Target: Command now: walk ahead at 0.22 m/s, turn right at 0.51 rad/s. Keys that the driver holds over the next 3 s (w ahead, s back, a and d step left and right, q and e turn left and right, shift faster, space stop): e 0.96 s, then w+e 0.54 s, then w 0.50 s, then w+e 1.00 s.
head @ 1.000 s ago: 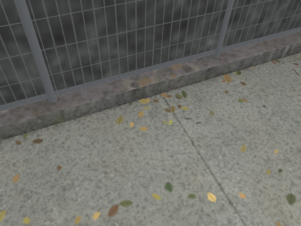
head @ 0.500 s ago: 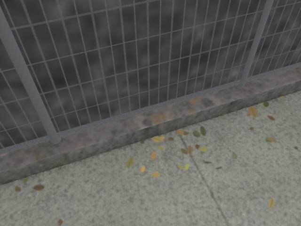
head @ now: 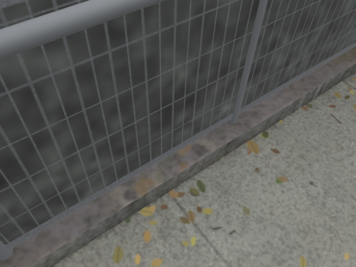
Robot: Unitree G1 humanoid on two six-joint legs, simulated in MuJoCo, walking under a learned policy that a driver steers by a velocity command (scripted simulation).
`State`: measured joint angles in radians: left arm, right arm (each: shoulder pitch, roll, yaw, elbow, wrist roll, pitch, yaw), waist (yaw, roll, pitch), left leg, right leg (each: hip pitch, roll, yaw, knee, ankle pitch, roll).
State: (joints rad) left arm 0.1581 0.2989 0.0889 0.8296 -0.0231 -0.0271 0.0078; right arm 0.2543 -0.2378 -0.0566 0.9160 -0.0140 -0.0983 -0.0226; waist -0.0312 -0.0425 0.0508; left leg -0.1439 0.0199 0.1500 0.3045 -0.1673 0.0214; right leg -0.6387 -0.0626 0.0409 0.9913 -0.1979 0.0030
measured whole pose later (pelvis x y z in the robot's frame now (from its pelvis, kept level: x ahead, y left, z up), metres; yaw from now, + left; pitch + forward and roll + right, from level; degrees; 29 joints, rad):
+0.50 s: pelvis +0.08 -0.03 -0.02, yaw -16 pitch +4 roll +2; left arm 0.11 0.27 0.08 0.58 0.00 0.06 0.03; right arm 0.10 -0.29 -0.06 0.78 -0.01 0.00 -0.05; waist 0.02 0.01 0.01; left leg -0.58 0.03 -0.10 0.98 -0.34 -0.08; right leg -0.46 0.11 0.11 0.49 -0.08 -0.07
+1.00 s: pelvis +0.09 +0.01 +0.00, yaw -34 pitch +2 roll -1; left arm 0.16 0.30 0.09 0.60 -0.02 0.08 -0.02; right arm 0.20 -0.27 -0.07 0.71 -0.01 0.02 -0.05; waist -0.03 -0.02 0.03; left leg -0.23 0.09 0.11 0.44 -0.24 -0.01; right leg -0.45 -0.01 0.02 0.84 -0.37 0.07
